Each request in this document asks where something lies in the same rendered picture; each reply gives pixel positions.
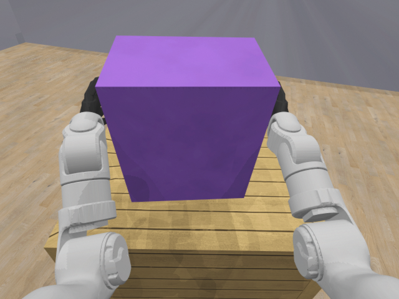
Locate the carton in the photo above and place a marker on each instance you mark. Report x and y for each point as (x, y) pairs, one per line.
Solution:
(186, 115)

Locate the robot right upper arm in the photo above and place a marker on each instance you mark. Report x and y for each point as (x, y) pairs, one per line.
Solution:
(334, 255)

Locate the left robot forearm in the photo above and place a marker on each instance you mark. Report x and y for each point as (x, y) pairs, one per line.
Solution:
(84, 177)

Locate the robot right hand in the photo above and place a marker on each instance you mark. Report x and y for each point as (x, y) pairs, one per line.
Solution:
(281, 104)

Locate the right robot forearm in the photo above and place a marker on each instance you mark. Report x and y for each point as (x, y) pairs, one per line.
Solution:
(312, 195)

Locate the robot left hand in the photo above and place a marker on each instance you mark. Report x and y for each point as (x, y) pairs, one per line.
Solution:
(91, 101)

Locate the pedestal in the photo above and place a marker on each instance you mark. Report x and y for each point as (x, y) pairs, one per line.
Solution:
(239, 248)

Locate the robot left upper arm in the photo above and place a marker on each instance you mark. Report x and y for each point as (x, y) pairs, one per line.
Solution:
(89, 267)

